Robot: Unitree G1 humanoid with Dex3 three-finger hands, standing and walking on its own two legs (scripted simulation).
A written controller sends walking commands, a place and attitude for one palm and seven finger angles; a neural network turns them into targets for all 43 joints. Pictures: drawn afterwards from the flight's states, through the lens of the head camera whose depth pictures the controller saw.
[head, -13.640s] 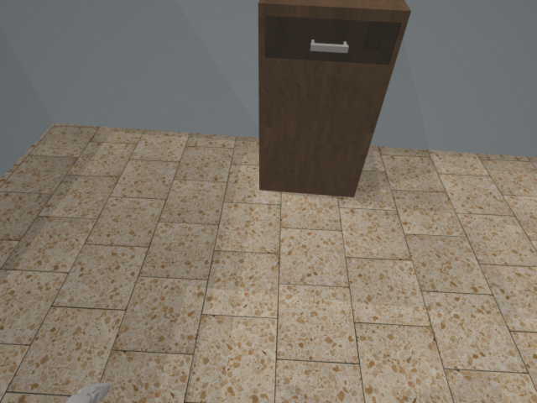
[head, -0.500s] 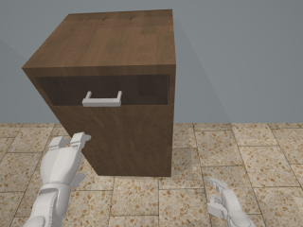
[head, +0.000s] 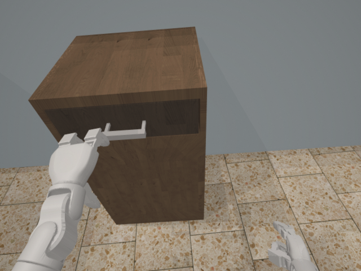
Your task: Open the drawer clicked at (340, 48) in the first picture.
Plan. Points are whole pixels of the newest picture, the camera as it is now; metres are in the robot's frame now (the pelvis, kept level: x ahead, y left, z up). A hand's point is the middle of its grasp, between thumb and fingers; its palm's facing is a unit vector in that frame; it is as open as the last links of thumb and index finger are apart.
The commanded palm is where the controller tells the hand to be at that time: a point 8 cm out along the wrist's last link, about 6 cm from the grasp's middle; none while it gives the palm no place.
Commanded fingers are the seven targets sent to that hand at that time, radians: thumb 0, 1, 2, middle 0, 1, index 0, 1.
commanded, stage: raise the hand with hooked fingers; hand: left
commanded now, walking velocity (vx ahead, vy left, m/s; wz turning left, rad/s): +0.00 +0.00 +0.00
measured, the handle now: (125, 130) +0.49 +0.24 +0.02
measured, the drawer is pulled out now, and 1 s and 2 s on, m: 0.00 0.00 0.00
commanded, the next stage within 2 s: move the hooked fingers above the handle in 0.60 s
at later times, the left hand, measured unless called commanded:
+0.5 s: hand (70, 163) +0.29 +0.28 +0.11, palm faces +0.04 -0.07 -1.00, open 13.8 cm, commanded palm +0.26 +0.28 +0.18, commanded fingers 0.00 -0.50 0.30 -0.30 -1.20 -0.30 -1.20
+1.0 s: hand (82, 155) +0.31 +0.26 +0.11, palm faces +0.07 -0.04 -1.00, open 13.8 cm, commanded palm +0.29 +0.27 +0.17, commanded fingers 0.00 -0.50 0.30 -0.30 -1.20 -0.30 -1.20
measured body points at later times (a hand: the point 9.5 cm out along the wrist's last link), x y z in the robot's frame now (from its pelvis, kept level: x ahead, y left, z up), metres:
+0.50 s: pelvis -0.01 +0.03 +0.01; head +0.01 +0.01 +0.46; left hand +0.29 +0.28 +0.17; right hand +0.18 -0.18 -0.11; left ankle -0.03 +0.09 -0.73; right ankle +0.00 -0.10 -0.73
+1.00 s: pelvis -0.01 +0.00 +0.01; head +0.01 -0.03 +0.46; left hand +0.31 +0.26 +0.17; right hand +0.20 -0.21 -0.10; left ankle -0.03 +0.09 -0.73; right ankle +0.00 -0.10 -0.73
